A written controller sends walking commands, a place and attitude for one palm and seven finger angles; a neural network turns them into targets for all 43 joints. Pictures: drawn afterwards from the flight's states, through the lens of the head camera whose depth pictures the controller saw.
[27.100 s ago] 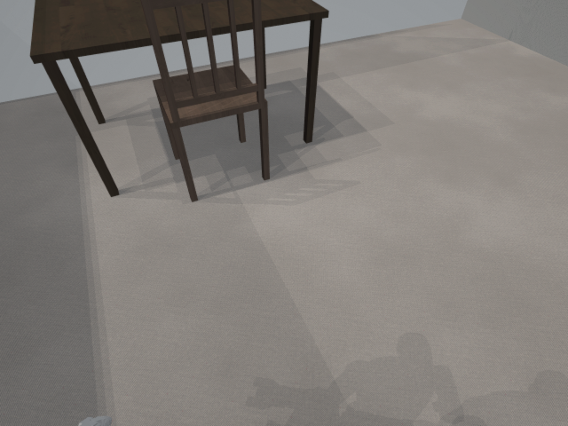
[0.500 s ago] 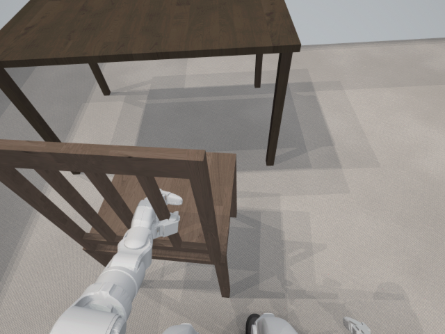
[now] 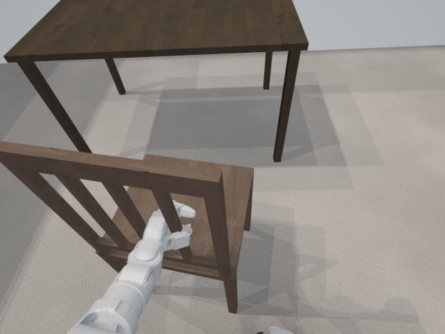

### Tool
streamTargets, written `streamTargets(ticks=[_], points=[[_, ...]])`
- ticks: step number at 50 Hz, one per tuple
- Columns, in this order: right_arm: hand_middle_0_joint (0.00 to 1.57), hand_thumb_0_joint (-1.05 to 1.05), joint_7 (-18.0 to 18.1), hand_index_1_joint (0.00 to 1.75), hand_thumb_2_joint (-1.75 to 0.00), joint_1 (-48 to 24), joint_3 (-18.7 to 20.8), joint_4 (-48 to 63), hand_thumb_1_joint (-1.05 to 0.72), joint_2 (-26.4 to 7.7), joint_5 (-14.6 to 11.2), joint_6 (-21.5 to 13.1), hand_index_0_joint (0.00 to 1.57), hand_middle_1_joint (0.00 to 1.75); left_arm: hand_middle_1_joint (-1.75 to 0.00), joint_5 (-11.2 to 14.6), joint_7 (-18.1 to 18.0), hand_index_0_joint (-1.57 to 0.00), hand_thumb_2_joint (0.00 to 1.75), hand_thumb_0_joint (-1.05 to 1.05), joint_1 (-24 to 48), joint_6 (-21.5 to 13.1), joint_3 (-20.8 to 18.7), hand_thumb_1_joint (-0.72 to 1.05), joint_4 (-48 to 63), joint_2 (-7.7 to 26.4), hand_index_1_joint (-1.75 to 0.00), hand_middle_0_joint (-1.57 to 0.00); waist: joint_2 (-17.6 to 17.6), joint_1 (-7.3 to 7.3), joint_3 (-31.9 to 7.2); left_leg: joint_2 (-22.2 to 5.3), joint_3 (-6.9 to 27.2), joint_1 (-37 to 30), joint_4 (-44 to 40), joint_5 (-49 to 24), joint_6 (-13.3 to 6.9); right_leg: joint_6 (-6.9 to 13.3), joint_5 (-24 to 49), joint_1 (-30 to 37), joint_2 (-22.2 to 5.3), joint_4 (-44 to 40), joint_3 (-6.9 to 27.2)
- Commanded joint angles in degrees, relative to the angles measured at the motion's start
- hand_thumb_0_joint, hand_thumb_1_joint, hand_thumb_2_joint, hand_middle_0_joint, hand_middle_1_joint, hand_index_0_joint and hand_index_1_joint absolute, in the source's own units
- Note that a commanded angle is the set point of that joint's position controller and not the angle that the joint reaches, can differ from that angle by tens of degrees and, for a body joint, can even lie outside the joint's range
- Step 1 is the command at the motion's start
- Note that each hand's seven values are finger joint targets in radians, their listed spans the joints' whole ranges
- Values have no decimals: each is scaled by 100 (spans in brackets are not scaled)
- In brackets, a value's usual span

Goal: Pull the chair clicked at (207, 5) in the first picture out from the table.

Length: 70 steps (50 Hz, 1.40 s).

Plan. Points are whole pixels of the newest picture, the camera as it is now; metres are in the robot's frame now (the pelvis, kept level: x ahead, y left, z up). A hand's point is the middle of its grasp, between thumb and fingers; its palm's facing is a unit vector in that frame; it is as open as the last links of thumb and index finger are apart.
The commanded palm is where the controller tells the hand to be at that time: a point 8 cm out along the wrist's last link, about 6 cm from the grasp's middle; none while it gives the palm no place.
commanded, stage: stop walking, hand still on the chair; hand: left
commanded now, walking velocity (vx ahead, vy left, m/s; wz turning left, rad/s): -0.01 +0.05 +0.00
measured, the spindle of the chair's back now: (137, 222) +0.35 +0.21 -0.05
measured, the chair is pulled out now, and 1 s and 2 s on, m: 0.56 0.58 0.58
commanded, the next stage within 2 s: open the thumb and straighten the fingers in 0.72 s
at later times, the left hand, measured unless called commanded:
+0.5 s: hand (185, 247) +0.29 +0.09 -0.05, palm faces -0.10 -0.98 -0.15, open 5.3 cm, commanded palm +0.28 +0.15 -0.04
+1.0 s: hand (184, 246) +0.29 +0.10 -0.05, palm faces -0.13 -0.98 -0.14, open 6.3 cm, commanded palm +0.27 +0.14 -0.03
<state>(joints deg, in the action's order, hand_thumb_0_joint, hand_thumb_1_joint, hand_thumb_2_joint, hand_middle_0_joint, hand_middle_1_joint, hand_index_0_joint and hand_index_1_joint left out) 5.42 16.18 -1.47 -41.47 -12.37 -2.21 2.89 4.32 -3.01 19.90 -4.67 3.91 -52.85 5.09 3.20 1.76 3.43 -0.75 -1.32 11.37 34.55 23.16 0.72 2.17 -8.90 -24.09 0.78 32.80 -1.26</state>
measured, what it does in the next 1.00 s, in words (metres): stands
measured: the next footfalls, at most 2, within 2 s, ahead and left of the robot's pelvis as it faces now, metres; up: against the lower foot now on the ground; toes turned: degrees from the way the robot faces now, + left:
none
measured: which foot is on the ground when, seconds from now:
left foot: down 0.00-1.00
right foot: down 0.00-1.00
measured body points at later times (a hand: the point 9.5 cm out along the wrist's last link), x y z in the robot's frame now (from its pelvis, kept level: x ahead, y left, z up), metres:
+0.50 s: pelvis +0.02 +0.01 +0.01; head +0.02 -0.02 +0.46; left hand +0.29 +0.15 -0.04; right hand +0.15 -0.24 -0.11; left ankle -0.05 +0.13 -0.72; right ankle +0.09 -0.10 -0.72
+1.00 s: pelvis +0.02 +0.01 +0.00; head +0.04 -0.01 +0.45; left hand +0.29 +0.15 -0.03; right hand +0.16 -0.24 -0.11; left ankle -0.05 +0.13 -0.72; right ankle +0.09 -0.10 -0.72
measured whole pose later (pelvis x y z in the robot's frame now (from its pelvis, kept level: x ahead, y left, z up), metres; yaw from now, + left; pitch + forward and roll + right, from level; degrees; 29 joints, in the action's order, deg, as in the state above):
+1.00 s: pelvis +0.02 +0.01 +0.00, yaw +2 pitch +5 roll +1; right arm 1.4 13.6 -0.2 -36.5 -13.8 -2.5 -0.7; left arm 1.7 -2.9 3.9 2.4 9.5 -30.0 5.8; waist 0.9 2.2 -3.7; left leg 0.9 0.2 15.6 34.6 23.8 0.1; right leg 1.3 -11.6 -28.8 -1.2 35.5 -2.4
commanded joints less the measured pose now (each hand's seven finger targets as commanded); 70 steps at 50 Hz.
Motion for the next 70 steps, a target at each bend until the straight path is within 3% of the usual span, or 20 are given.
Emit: streamTargets(ticks=[1,4,6,13,16,19,21,23,38,41,42,43,45,47,51,53,61,66,67,70], points=[[20,0,185,30,-90,-232,223,745,-90,-775,3,-316,20,30,-145,-126,-120,-50,90,0,1592,-359,-151,90,1153,691,-145,-50,-511,-126,-1573,-231,257,236,-901,199,-214,-70,-1285,1135,-792,-1229,1045],[20,0,209,30,-90,-346,183,818,-90,-717,-12,-366,20,30,-145,-150,-167,-50,90,0,1432,-403,-122,90,1127,615,-145,-50,-777,-165,-1495,-264,260,260,-1104,148,-264,-220,-1486,1193,-640,-1327,858],[20,0,229,30,-90,-350,181,795,-90,-753,0,-397,20,30,-145,-165,-197,-50,90,0,1337,-406,-125,90,1180,641,-145,-50,-479,-174,-1457,-301,278,230,-1269,1,-266,-199,-1272,1283,-602,-1252,761],[20,0,241,30,-90,-462,183,871,-90,-701,-20,-401,20,30,-145,-147,-213,-50,90,0,904,-343,73,90,1342,435,-145,-50,-661,-177,-1355,-291,184,114,-1276,-462,-227,-175,-742,1364,-599,-1239,707],[20,0,249,30,-90,-468,182,862,-90,-722,-9,-403,20,30,-145,-158,-228,-50,90,0,793,-321,124,90,1480,434,-145,-50,-282,-162,-1349,-333,209,82,-1317,-901,-186,-96,-94,1507,-583,-1013,615],[20,0,250,30,-90,-504,209,923,-90,-729,2,-380,20,30,-145,-158,-220,-50,90,0,577,-284,148,90,1566,396,-145,-50,-610,-176,-1471,-376,208,38,-1247,-1310,-162,-91,504,1692,-584,-828,549],[20,0,247,30,-90,-508,204,928,-90,-743,10,-380,20,30,-145,-168,-219,-50,90,0,553,-278,211,90,1756,369,-145,-50,-380,-158,-1486,-411,239,-12,-1266,-1652,-136,-50,897,1762,-581,-669,494],[20,0,242,30,-90,-529,207,960,-90,-735,20,-350,20,30,-145,-171,-210,-50,90,0,422,-251,241,90,1800,341,-145,-50,-544,-165,-1505,-431,234,-14,-1193,-1897,-123,-45,1168,1820,-579,-577,464],[20,0,216,30,-90,-646,154,1029,-90,-663,39,-226,20,30,-145,-188,-183,-50,90,0,101,-182,381,90,2128,257,-145,-50,-627,-157,-1447,-404,253,28,-1180,-1693,-118,-29,957,1790,-612,-614,477],[20,0,216,30,-90,-697,171,1094,-90,-667,50,-240,20,30,-145,-201,-203,-50,90,0,63,-241,232,90,2715,462,-145,-50,-458,-178,-1496,-396,258,-30,-1185,-1750,-130,-22,1052,1855,-634,-612,509],[20,0,-48,30,-90,-631,288,1136,-90,-805,-119,-367,20,30,-145,-193,-70,-50,84,0,-59,73,672,78,2374,53,-145,-50,-1360,227,-1320,-20,32,826,-893,-1967,-216,-65,1332,1493,-378,-338,-27],[20,0,-168,30,-90,-577,355,1203,-90,-813,-76,-452,20,30,-145,-175,-12,-50,78,0,144,124,472,66,2964,178,-145,-50,-1463,115,-1794,38,19,942,-679,-2148,-220,-66,1605,1643,-343,-146,2],[20,0,-317,30,-90,-598,410,1294,-90,-769,-56,-576,20,30,-145,-247,7,-50,67,0,-328,228,346,42,3453,344,-145,-50,-468,-5,-2196,143,-52,976,-451,-2231,-148,-41,1681,1648,-349,53,57],[20,0,-412,30,-90,-582,362,1309,-90,-715,-43,-638,20,30,-145,-265,26,-50,55,0,-161,379,506,17,3674,197,-145,-50,-459,127,-2117,170,-17,1165,-339,-1960,-145,-75,1292,1348,-313,76,-4],[20,0,-467,30,-90,-630,363,1428,-90,-770,-38,-669,20,30,-145,-316,56,-50,32,0,-412,671,398,-31,3682,244,-145,-50,-488,74,-2124,209,-5,1633,-168,-1365,-154,-98,527,1041,-252,265,-27],[20,0,-443,30,-90,-680,342,1475,-90,-814,-38,-655,20,30,-130,-345,26,-45,20,0,106,784,100,-55,3974,630,-130,-45,-357,83,-2150,235,41,1749,-125,-1102,-159,-93,188,950,-238,315,-5],[20,0,-339,30,-90,-726,299,1637,-90,-837,-49,-668,20,30,-73,-219,167,-25,20,0,288,1191,305,-55,3875,231,-73,-25,-618,143,-1936,241,92,2107,62,-564,-156,-130,-512,531,-207,462,-43],[20,0,-290,30,-90,-662,295,1629,-90,-850,-36,-732,20,30,-36,-230,149,-13,20,0,544,1233,209,-55,3895,308,-36,-13,-718,142,-2081,261,124,2213,161,-504,-155,-138,-583,500,-206,567,-29],[20,0,-274,30,-90,-661,300,1628,-90,-880,-35,-736,20,30,-29,-228,125,-10,20,0,481,1234,-133,-55,3936,653,-29,-10,-796,64,-2186,268,116,2272,177,-502,-158,-147,-569,623,-214,565,10],[20,0,-244,30,-90,-663,280,1622,-90,-861,-27,-726,20,30,-7,-276,147,-2,20,0,610,1305,-61,-55,3910,593,-7,-2,-820,116,-2160,274,98,2359,186,-467,-163,-161,-595,633,-210,558,27]])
